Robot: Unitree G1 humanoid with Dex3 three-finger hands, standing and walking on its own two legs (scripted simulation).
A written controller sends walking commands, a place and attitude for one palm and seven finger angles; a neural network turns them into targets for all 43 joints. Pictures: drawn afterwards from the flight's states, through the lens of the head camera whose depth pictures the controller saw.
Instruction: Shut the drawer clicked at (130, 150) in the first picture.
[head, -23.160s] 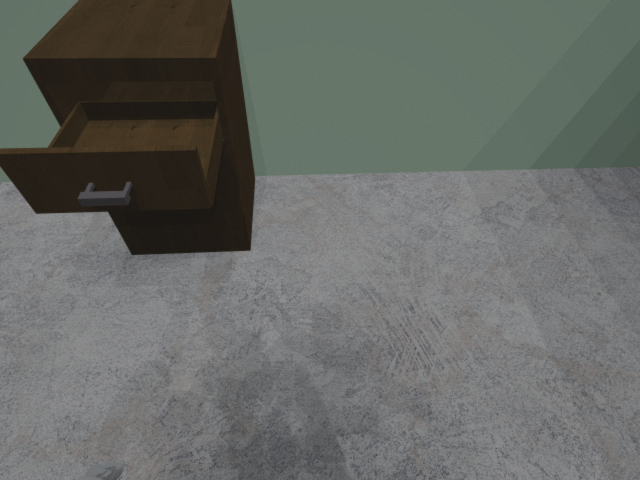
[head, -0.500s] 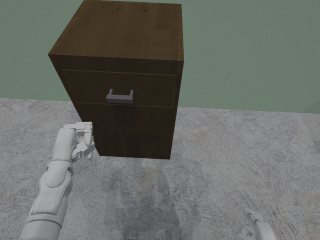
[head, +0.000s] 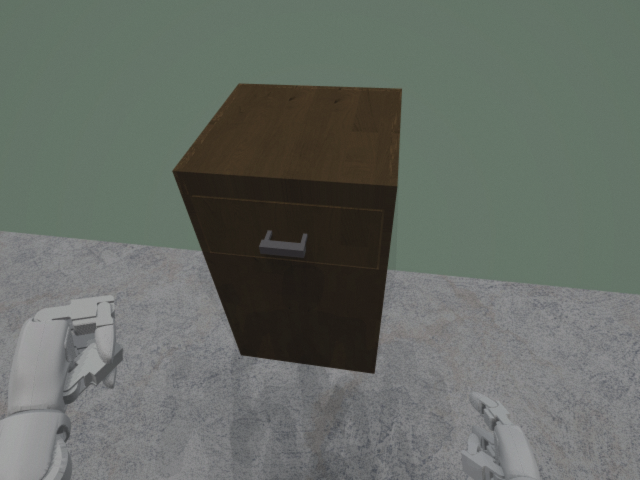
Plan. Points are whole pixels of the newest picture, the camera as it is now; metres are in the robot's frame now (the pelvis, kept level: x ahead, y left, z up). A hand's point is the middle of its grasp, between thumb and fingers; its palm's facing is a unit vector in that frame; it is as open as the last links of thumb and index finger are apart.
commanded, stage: draw the hand back to the body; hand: left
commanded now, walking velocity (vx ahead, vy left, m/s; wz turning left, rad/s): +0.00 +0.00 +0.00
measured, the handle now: (284, 242) +0.63 +0.16 -0.14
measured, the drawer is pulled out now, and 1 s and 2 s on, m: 0.00 0.00 0.00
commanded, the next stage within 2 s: step back with the hand held close in 0.26 s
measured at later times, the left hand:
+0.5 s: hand (82, 360) +0.17 +0.23 +0.17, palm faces +0.39 -0.81 -0.44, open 3.3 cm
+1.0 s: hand (25, 424) +0.12 +0.26 +0.16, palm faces +0.33 -0.81 -0.49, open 3.2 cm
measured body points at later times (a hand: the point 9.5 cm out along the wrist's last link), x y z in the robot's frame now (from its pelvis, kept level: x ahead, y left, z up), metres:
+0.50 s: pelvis -0.02 -0.01 +0.00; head -0.03 -0.03 +0.45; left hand +0.15 +0.27 +0.19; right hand +0.17 -0.24 -0.08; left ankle -0.02 +0.11 -0.74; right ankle -0.04 -0.11 -0.74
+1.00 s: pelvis -0.07 +0.02 +0.00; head -0.05 +0.02 +0.44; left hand +0.10 +0.30 +0.18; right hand +0.11 -0.21 -0.08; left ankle -0.02 +0.11 -0.74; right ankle -0.04 -0.11 -0.74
